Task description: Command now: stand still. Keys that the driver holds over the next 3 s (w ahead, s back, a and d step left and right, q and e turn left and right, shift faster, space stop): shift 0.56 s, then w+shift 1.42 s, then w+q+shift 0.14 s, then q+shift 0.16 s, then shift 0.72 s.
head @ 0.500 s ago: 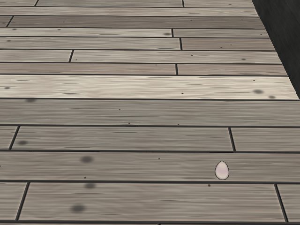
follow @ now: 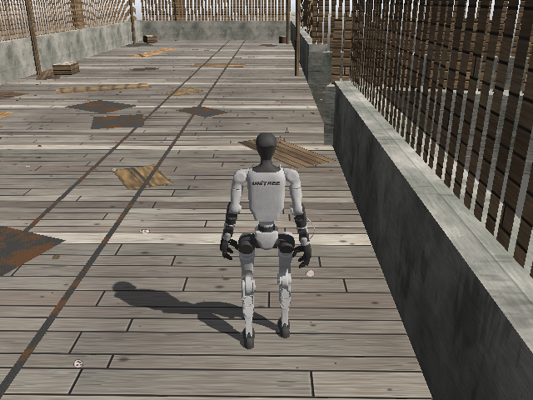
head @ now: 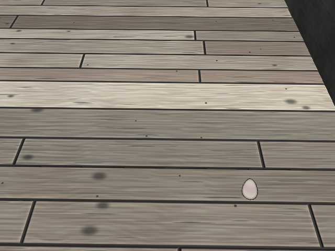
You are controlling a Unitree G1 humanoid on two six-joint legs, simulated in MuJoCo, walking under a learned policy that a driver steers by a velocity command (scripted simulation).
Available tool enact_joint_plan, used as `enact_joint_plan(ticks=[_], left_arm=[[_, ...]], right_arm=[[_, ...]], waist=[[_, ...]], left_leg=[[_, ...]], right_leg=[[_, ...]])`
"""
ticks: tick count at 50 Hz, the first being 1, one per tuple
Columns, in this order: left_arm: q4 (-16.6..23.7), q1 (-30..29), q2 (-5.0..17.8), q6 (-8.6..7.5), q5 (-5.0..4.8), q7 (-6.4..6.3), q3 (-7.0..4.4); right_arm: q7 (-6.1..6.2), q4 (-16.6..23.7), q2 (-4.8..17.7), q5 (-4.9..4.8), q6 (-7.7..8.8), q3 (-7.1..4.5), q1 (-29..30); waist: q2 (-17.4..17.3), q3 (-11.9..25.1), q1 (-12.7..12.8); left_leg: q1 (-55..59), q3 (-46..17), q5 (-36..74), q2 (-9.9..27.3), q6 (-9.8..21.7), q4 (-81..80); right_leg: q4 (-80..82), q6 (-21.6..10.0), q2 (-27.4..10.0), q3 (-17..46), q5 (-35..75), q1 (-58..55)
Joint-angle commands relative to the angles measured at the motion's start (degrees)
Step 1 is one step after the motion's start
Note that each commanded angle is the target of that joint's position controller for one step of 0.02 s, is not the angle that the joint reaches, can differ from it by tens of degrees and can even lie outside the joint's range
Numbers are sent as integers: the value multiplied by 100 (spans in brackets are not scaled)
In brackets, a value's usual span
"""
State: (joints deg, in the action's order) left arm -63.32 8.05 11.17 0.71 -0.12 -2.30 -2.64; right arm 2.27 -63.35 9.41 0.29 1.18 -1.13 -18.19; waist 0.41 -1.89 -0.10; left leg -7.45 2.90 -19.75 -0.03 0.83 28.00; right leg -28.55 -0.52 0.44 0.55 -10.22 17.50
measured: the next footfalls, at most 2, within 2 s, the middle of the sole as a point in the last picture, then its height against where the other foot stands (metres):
right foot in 0.90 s outside the picture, level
left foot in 1.40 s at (174, 210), level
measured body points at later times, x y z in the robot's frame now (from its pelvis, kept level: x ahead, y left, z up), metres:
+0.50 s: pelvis +0.01 +0.00 +0.00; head +0.02 +0.00 +0.45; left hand +0.06 +0.25 -0.15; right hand -0.02 -0.22 -0.16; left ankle -0.05 +0.11 -0.74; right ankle +0.05 -0.11 -0.74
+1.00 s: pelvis +0.16 -0.08 -0.01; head +0.17 -0.09 +0.44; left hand +0.24 +0.18 -0.14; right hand +0.16 -0.34 -0.16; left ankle +0.02 +0.08 -0.64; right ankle +0.18 -0.18 -0.74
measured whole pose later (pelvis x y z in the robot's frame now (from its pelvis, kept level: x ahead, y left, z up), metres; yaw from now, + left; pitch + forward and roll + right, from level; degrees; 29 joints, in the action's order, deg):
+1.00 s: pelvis +0.16 -0.08 -0.01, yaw +0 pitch +1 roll +0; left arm -56.7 11.3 13.0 -4.7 2.6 1.6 -4.0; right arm -1.4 -57.5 13.6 1.3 5.3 -4.0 -20.5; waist -2.1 0.3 0.2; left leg -19.5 -3.2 -18.9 3.2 6.6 67.1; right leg -34.0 -2.5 -0.6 -6.7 -16.1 19.7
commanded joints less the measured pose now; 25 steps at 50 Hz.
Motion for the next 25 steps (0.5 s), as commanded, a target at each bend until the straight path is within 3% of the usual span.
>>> enact_joint_plan(ticks=[1,25], left_arm=[[162,-5,553,-42,-3,-18,-76],[55,124,513,-31,-21,-36,-56]], right_arm=[[13,61,486,-3,28,-79,-467],[11,68,392,-10,44,-87,-733]], waist=[[-69,-35,-2],[-84,-67,6]], left_leg=[[-882,-266,450,270,121,-729],[-819,-259,687,259,122,-757]], right_leg=[[308,-280,-251,281,679,-731],[277,-259,-244,264,865,-772]])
